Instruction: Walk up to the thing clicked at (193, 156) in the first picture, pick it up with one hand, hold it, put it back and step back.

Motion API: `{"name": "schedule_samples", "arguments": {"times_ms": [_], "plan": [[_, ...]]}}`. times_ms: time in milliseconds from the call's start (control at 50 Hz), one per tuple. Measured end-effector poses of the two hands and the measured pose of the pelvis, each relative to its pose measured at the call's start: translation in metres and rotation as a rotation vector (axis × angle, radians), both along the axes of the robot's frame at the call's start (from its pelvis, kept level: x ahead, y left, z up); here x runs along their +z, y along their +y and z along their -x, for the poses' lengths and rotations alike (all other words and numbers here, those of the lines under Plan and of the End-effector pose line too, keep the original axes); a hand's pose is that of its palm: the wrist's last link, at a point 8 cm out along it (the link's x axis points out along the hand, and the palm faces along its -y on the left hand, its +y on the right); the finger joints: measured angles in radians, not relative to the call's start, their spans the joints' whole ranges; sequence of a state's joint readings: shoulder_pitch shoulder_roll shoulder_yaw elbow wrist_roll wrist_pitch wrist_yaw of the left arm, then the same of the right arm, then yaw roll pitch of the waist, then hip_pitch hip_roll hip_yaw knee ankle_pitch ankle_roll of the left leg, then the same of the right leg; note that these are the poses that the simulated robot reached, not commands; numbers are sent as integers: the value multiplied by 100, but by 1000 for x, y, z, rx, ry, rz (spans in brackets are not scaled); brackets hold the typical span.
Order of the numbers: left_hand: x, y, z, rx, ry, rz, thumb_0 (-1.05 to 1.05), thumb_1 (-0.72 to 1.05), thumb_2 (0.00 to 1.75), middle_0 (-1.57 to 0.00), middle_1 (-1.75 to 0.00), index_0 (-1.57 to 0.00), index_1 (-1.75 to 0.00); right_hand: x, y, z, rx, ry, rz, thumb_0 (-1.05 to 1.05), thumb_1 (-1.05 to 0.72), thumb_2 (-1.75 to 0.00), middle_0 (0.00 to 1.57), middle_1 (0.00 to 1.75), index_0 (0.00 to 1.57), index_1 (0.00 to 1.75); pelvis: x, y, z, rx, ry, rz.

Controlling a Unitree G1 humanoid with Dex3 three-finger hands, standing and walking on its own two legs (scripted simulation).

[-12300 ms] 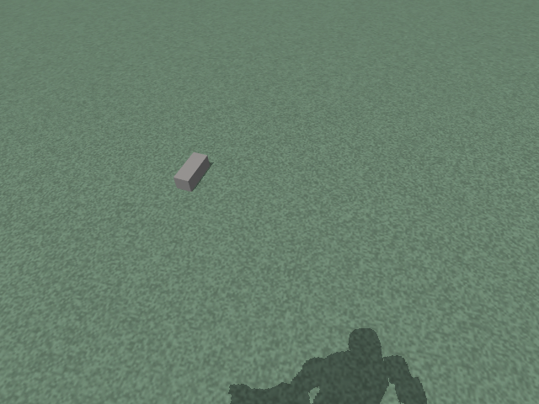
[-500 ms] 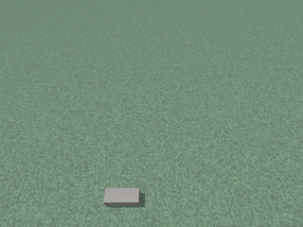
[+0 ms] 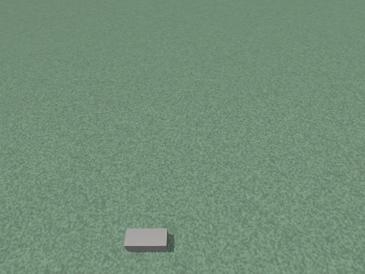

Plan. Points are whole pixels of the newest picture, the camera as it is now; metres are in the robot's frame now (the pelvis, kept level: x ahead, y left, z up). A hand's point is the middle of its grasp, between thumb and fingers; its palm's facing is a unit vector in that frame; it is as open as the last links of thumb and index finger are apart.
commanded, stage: stand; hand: left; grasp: from above
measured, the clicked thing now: (147, 239) +0.45 +0.22 -0.75
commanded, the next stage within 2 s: rise first in 0.24 s
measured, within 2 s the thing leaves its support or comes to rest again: neither
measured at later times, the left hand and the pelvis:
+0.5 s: hand out of the picture +0.12 +0.25 -0.16, palm faces +0.04 -0.95 -0.32, open 8.2 cm; pelvis -0.02 +0.00 -0.01, yaw +1 degrees
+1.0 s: hand out of the picture +0.11 +0.26 -0.22, palm faces -0.13 -0.89 -0.45, open 13.9 cm; pelvis -0.02 +0.01 -0.08, yaw +1 degrees
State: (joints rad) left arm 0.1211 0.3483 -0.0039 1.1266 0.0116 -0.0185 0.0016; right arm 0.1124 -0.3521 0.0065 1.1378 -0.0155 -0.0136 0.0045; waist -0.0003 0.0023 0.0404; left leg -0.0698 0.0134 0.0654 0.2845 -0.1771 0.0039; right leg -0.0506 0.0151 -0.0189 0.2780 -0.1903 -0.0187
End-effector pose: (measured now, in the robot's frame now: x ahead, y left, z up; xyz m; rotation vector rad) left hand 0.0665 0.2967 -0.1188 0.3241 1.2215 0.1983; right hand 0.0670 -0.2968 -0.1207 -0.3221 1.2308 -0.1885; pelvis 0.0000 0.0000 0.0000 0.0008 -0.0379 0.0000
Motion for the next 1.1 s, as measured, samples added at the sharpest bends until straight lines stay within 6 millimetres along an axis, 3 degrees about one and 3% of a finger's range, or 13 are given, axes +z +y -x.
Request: {"name": "schedule_samples", "arguments": {"times_ms": [360, 420, 520, 600, 700, 840, 960, 1100], "plan": [[0, 1, 5, -2, 6, -1, 1, 90, 90, -20, -30, -20, -30, 0, 1, 6, -4, 6, -3, 0, -91, -90, 20, 30, 21, 30, 0, 1, 3, -1, -2, 1], [-1, -2, -9, 34, -66, 8, 1, 86, 92, -19, -34, -19, -34, 0, 7, 1, -2, -65, -6, 0, -92, -90, 20, 30, 20, 30, -3, 1, 9, 20, 34, 2], [-9, -4, -46, 1, -121, 23, 1, 66, 97, -14, -54, -13, -54, -7, 26, -2, 12, -116, -37, 0, -92, -91, 20, 30, 20, 30, -13, 0, 22, 25, 111, 3], [-14, 1, -63, -64, -143, -2, 1, 43, 99, -8, -76, -9, -75, -13, 37, 0, -6, -150, -64, 0, -94, -91, 20, 30, 20, 30, -23, 0, 24, 17, 159, 3], [-19, 5, -58, -82, -106, -52, 0, 9, 100, -6, -94, -7, -93, -19, 47, -5, -8, -190, -86, 1, -95, -91, 20, 30, 20, 30, -32, 5, 22, 20, 187, 10], [-42, 7, -42, -93, -68, -63, 0, -32, 98, -7, -104, -8, -103, -29, 51, -30, 35, -295, -72, 1, -93, -91, 20, 30, 21, 30, -53, 9, 24, 21, 242, 15], [-57, 7, -39, -146, -96, -88, 0, -47, 98, -8, -106, -9, -105, -39, 54, -54, 77, -356, -50, 1, -92, -90, 20, 30, 20, 30, -73, 10, 24, 24, 289, 22], [-67, 9, -37, -190, -85, -123, 0, -54, 97, -9, -106, -9, -106, -50, 62, -75, 104, -414, -54, 1, -93, -91, 20, 30, 20, 30, -90, 12, 23, 26, 332, 33]]}}
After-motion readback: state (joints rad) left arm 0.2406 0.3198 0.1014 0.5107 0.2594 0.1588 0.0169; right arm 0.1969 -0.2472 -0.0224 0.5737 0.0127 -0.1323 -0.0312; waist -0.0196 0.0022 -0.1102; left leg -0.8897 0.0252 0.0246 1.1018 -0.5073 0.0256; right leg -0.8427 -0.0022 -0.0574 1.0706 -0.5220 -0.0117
